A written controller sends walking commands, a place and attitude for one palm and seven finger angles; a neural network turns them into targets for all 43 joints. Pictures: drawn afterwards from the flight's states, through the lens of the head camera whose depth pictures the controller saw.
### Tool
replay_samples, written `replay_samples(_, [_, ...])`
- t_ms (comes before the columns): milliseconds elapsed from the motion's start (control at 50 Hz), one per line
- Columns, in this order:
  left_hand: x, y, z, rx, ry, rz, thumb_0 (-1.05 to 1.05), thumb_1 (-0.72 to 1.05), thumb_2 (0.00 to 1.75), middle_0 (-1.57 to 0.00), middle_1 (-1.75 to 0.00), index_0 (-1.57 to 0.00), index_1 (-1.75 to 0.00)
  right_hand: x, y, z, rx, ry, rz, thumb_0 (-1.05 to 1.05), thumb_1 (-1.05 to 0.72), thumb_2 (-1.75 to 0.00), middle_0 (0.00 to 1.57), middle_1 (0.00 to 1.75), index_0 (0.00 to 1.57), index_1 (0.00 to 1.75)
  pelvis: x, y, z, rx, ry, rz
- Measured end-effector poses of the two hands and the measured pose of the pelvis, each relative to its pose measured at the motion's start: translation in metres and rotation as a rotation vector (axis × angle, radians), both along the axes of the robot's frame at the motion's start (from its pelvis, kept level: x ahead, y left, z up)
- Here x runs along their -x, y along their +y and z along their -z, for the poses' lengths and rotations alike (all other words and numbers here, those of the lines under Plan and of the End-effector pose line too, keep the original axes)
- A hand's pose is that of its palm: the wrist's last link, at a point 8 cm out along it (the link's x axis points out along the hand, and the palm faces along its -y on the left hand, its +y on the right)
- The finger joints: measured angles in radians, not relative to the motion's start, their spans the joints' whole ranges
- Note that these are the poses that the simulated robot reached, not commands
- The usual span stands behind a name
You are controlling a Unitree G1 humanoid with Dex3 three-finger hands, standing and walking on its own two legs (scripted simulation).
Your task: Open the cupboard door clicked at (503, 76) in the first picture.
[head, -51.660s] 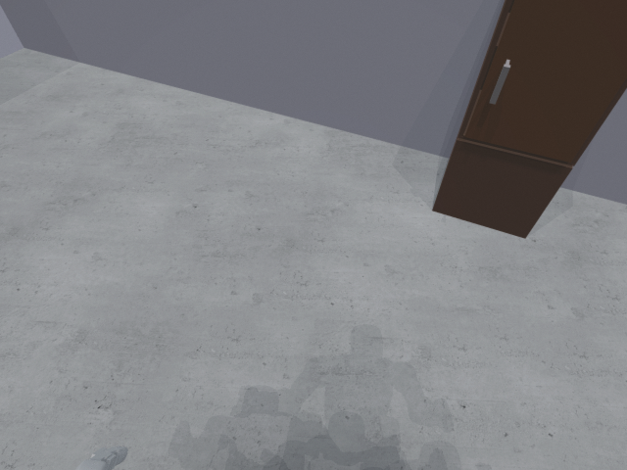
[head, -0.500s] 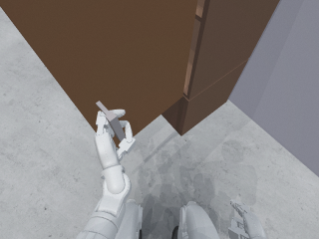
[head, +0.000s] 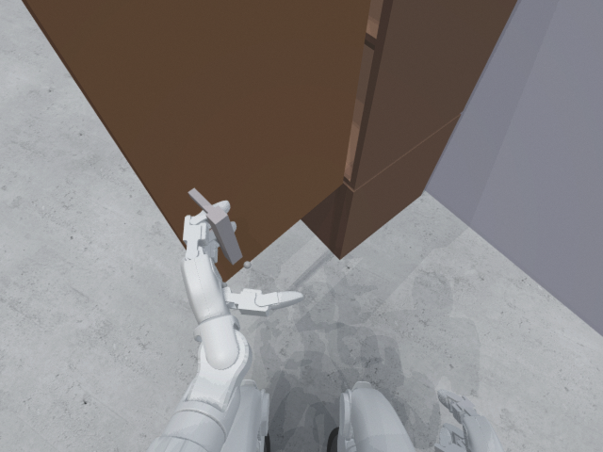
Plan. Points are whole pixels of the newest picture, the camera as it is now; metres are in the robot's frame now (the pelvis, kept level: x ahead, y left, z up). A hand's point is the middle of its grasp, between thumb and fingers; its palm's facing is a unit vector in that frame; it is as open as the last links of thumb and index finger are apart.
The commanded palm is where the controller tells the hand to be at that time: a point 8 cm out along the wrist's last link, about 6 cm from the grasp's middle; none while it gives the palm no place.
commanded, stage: open thumb and fingers to let go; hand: left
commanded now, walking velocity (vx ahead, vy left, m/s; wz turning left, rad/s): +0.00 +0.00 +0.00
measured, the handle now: (216, 228) +0.40 +0.13 +0.02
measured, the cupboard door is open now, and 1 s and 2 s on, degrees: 95 97 97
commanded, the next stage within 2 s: slide the hand sideways off the handle in 0.14 s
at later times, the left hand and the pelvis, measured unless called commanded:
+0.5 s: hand (237, 289) +0.32 +0.09 +0.01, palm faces -0.15 -0.99 +0.00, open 16.5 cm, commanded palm +0.29 +0.13 +0.01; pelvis -0.01 +0.02 +0.00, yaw +0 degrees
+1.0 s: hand (208, 325) +0.27 +0.12 +0.01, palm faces -0.09 -1.00 -0.01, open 16.3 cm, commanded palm +0.26 +0.18 +0.01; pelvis +0.00 +0.02 -0.01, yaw +0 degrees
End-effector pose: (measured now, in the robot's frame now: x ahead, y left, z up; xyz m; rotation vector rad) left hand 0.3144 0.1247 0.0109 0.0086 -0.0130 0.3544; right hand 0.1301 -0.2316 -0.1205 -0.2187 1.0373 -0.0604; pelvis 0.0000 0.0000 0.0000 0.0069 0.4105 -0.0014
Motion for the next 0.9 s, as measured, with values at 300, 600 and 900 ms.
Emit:
replay_samples(300, [0.002,-0.002,0.0,-0.017,-0.008,0.09,-0.01,-0.49,0.3,-0.19,-0.42,-0.16,-0.41,-0.007,0.022,-0.002,-0.007,-0.019,-0.027,0.0,-0.91,-0.9,0.2,0.29,0.2,0.3,0.004,0.013,0.002,0.014,-0.003,-0.001])
replay_samples(600, [0.019,0.02,-0.004,0.04,0.009,0.479,-0.01,-0.5,0.3,-0.12,-0.31,-0.12,-0.3,-0.01,0.017,-0.015,0.013,-0.073,0.025,0.01,-0.91,-0.9,0.2,0.29,0.2,0.3,0.004,0.027,0.004,0.023,-0.017,0.002])
replay_samples(900, [0.047,0.043,0.002,0.001,0.033,0.459,-0.01,-0.5,0.3,-0.14,-0.3,-0.14,-0.29,-0.047,0.035,-0.01,-0.025,-0.142,-0.021,0.01,-0.91,-0.9,0.2,0.29,0.2,0.3,0.0,0.026,0.014,0.025,-0.009,0.001])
